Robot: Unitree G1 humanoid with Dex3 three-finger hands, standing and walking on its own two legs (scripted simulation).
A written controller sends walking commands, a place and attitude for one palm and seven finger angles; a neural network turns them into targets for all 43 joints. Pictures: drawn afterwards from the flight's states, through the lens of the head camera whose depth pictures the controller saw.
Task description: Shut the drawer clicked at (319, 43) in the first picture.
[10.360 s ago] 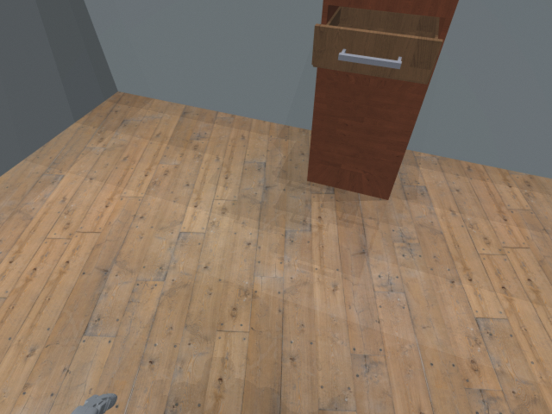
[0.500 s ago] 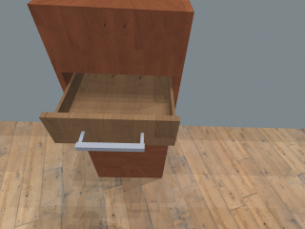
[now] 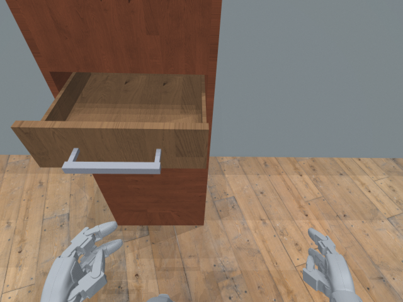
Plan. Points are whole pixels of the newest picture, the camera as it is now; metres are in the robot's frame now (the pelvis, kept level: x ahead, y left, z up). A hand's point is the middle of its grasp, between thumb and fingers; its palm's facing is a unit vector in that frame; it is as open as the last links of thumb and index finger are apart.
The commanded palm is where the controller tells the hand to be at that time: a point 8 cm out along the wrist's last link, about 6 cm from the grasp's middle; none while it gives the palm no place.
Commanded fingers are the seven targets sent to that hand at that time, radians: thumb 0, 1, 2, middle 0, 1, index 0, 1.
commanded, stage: raise the hand and make a fist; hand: left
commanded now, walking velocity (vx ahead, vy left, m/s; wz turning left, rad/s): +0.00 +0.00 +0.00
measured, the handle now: (115, 160) +0.38 +0.20 +0.08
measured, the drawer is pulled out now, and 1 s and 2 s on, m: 0.20 0.20 0.20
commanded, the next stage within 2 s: bring the fist close to the handle in 1.48 s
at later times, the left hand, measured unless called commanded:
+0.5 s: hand (84, 227) +0.21 +0.20 +0.11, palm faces +0.13 -0.99 -0.10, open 3.6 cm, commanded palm +0.15 +0.25 +0.11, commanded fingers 0.00 0.90 0.90 -1.14 -1.32 -1.14 -1.32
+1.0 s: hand (90, 224) +0.20 +0.17 +0.16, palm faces -0.02 -1.00 -0.02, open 3.2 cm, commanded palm +0.16 +0.22 +0.17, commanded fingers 0.00 0.90 0.90 -1.40 -1.60 -1.40 -1.60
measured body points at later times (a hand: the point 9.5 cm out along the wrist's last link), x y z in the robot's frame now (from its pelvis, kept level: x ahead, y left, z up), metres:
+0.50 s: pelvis +0.04 -0.01 +0.02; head +0.05 -0.03 +0.47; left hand +0.20 +0.25 +0.12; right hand +0.18 -0.25 -0.07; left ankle +0.06 +0.12 -0.68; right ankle -0.01 -0.05 -0.68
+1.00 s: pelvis +0.02 +0.04 +0.03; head +0.00 +0.02 +0.48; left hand +0.19 +0.22 +0.16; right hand +0.23 -0.16 -0.02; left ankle +0.06 +0.12 -0.68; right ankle -0.01 -0.04 -0.68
